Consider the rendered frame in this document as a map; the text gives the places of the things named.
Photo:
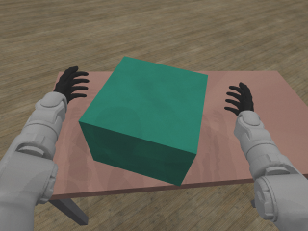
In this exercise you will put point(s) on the table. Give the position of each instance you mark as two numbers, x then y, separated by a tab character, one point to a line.
219	159

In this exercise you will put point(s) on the carton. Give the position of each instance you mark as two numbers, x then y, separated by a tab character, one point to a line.
147	119

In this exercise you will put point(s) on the right robot forearm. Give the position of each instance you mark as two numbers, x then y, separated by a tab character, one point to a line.
263	155

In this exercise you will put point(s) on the robot right hand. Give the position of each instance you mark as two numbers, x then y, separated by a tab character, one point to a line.
244	96

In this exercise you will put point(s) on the robot right upper arm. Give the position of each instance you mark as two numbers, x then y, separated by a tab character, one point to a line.
283	200

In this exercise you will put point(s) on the robot left hand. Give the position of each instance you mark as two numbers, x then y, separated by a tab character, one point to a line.
66	83

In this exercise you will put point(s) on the robot left upper arm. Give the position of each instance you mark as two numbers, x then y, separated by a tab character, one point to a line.
27	181

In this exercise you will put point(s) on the left robot forearm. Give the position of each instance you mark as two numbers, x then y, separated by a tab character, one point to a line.
41	131

